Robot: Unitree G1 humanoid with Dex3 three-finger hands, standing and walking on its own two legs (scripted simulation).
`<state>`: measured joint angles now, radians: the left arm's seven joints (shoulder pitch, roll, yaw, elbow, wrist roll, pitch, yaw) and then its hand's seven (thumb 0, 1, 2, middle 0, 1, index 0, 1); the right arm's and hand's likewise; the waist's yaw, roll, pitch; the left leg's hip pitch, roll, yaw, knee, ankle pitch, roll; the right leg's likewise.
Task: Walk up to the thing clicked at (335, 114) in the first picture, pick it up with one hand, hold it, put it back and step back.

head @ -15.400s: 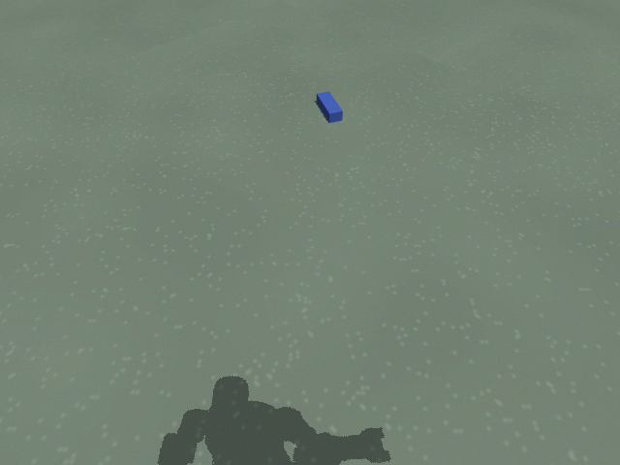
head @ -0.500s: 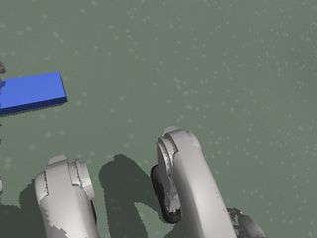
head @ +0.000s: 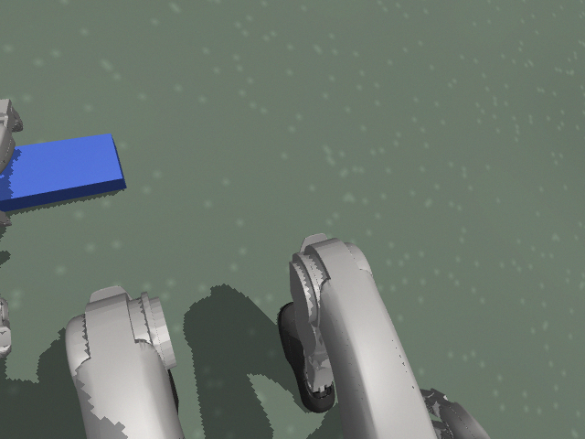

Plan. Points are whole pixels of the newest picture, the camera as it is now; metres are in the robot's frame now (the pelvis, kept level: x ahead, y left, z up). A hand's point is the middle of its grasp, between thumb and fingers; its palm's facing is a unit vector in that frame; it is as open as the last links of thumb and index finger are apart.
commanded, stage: approach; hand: left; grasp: from above
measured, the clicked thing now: (44, 174) +0.52 +0.27 -0.29
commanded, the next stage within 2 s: close in in 0.42 s
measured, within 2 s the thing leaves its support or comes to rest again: neither
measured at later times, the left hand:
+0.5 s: hand (13, 165) +0.50 +0.27 -0.18, palm faces -0.48 -0.05 -0.88, open 13.7 cm
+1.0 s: hand (30, 177) +0.49 +0.26 -0.21, palm faces -0.48 -0.05 -0.87, open 13.0 cm
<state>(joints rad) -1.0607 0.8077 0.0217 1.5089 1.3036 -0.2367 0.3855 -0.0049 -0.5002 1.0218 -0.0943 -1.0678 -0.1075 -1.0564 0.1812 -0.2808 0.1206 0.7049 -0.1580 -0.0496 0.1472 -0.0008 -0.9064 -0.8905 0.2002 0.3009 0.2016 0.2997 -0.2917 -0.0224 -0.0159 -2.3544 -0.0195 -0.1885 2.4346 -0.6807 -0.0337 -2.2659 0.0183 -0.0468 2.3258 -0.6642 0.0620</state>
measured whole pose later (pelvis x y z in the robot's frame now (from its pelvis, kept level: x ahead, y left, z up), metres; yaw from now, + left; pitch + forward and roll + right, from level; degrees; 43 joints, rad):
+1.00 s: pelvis +0.00 +0.00 -0.01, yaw -2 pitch +33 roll -11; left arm -1.15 0.85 0.03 1.67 1.33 -0.20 0.47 0.00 -0.40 1.04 -0.09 -1.18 -0.14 -1.13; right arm 0.17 -0.30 0.19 0.66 -0.19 -0.09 0.14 0.00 -0.90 -0.89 0.20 0.30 0.20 0.30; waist -0.37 -0.06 0.05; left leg -2.36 -0.01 -0.22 2.47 -0.69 -0.04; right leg -2.28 0.03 -0.07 2.34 -0.66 0.06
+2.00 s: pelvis +0.00 +0.01 -0.02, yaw -5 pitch +30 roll -15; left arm -1.15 0.99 0.06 1.77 1.32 -0.20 0.60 0.00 -0.44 1.02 -0.09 -1.11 -0.10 -1.08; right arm 0.12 -0.34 0.30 0.64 -0.26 -0.20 0.24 0.00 -0.91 -0.90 0.20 0.30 0.20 0.30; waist -0.42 -0.12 0.17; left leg -2.35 0.00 -0.28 2.54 -0.73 -0.03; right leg -2.24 0.05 -0.12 2.36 -0.67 0.08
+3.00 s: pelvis +0.00 +0.01 -0.01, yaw -6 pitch +30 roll -16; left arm -1.16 1.01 0.04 1.74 1.28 -0.17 0.59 0.00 -0.14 0.90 -0.26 -1.06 -0.29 -1.01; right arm 0.14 -0.34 0.33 0.61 -0.25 -0.21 0.24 0.00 -0.91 -0.90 0.20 0.30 0.20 0.30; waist -0.44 -0.13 0.19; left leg -2.35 0.00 -0.29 2.52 -0.73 -0.02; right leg -2.23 0.06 -0.13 2.32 -0.65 0.08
